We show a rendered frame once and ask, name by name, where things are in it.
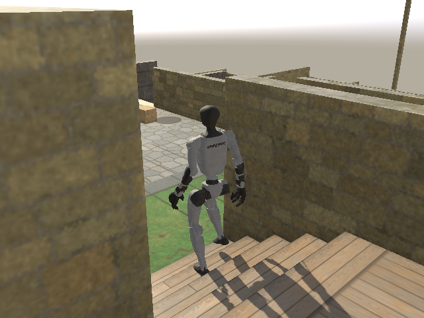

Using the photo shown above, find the robot left thigh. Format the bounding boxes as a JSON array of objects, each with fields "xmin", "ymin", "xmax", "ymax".
[{"xmin": 187, "ymin": 189, "xmax": 207, "ymax": 237}]

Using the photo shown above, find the robot left hand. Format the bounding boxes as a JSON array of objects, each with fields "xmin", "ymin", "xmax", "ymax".
[{"xmin": 169, "ymin": 192, "xmax": 184, "ymax": 209}]

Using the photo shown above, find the robot left forearm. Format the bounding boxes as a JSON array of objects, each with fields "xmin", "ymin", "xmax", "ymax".
[{"xmin": 174, "ymin": 167, "xmax": 193, "ymax": 197}]

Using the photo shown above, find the robot right forearm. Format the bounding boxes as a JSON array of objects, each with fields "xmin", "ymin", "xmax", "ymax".
[{"xmin": 235, "ymin": 160, "xmax": 245, "ymax": 188}]

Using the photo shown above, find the right robot upper arm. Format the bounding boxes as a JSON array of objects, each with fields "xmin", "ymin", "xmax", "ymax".
[{"xmin": 222, "ymin": 131, "xmax": 243, "ymax": 166}]

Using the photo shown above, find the left robot upper arm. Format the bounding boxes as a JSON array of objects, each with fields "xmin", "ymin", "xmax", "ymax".
[{"xmin": 186, "ymin": 136, "xmax": 201, "ymax": 176}]

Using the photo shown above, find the left robot shin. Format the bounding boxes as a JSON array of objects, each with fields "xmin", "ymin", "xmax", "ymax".
[{"xmin": 189, "ymin": 227, "xmax": 207, "ymax": 271}]

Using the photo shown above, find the robot right hand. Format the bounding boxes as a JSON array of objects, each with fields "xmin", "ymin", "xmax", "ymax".
[{"xmin": 231, "ymin": 187, "xmax": 246, "ymax": 207}]

